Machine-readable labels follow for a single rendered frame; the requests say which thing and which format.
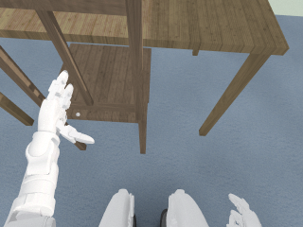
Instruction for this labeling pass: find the robot shin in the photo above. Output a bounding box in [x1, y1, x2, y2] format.
[118, 188, 134, 227]
[166, 189, 185, 227]

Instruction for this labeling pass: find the table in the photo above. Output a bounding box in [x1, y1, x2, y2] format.
[0, 0, 290, 136]

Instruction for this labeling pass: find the left robot forearm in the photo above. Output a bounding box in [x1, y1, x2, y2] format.
[4, 131, 61, 227]

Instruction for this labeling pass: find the robot right hand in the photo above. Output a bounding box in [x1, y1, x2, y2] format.
[226, 193, 262, 227]

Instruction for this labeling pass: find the chair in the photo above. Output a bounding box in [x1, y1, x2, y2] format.
[0, 0, 152, 154]

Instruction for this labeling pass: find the robot right shin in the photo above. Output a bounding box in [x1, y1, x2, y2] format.
[166, 189, 185, 227]

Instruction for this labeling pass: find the robot left hand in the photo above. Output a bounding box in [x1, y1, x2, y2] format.
[38, 70, 95, 144]

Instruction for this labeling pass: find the robot left shin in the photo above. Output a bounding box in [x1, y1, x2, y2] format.
[118, 188, 134, 227]

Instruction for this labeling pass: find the left robot upper arm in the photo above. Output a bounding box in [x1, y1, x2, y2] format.
[6, 216, 56, 227]

